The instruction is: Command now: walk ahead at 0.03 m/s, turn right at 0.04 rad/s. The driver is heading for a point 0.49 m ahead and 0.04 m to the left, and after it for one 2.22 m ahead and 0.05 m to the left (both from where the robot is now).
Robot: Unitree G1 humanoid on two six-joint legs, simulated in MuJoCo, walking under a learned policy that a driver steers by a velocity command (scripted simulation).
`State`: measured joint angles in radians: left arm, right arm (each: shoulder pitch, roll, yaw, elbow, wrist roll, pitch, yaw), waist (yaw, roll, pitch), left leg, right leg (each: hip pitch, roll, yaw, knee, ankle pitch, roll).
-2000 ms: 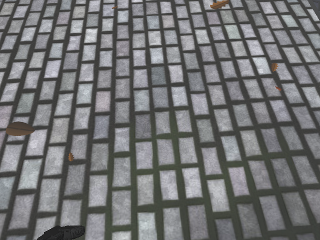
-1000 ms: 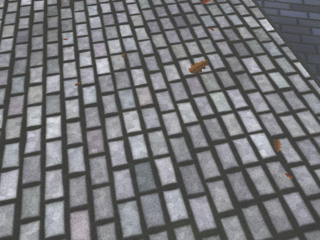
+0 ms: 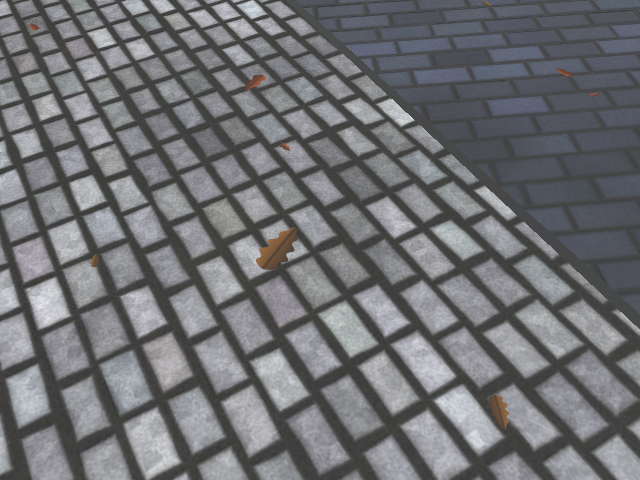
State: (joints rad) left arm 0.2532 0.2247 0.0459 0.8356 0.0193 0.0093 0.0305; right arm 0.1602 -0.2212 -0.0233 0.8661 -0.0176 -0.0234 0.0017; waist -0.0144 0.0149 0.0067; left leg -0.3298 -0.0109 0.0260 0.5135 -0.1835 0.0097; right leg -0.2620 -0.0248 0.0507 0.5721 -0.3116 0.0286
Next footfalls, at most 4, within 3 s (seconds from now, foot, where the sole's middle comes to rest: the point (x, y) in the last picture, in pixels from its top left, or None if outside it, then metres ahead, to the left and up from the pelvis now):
0.68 right None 0.42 -0.14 -0.77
1.24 left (295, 390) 0.72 0.10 -0.77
1.76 right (389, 281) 1.03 -0.14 -0.77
2.32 left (299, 201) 1.34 0.10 -0.77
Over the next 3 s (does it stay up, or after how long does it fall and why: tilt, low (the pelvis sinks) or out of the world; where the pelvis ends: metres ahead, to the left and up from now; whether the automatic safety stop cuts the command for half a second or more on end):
stays up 1.55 -0.05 0.00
